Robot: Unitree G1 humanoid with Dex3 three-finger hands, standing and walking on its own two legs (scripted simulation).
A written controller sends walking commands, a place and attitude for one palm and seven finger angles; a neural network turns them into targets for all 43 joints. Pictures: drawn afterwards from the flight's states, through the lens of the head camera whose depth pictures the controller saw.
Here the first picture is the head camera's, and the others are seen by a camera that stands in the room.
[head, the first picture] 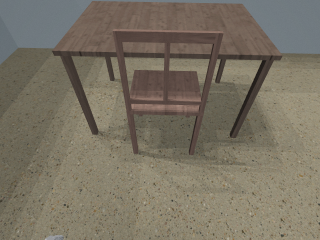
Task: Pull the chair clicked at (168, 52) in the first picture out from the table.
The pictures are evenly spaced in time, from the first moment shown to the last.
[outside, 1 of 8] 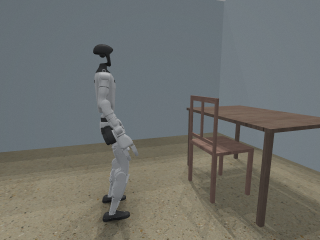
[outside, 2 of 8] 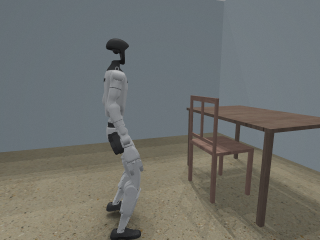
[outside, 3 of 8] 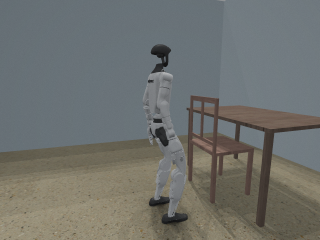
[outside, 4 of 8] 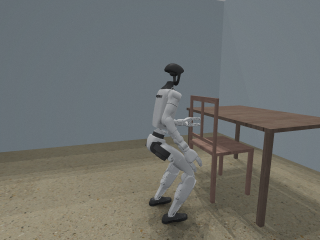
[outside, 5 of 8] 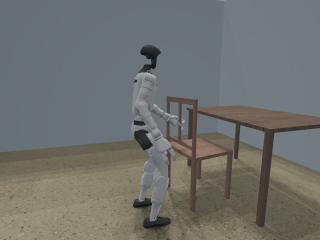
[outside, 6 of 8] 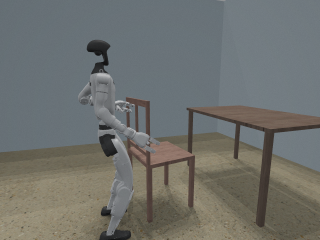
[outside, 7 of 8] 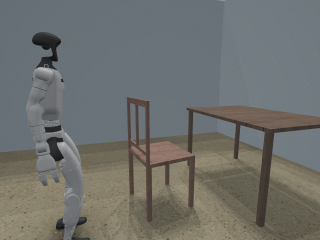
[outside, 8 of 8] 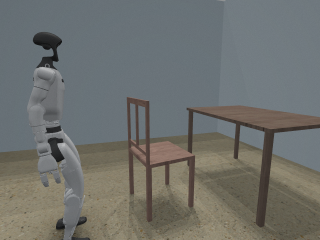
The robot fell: no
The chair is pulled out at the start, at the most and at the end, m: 0.00 0.62 0.61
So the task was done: yes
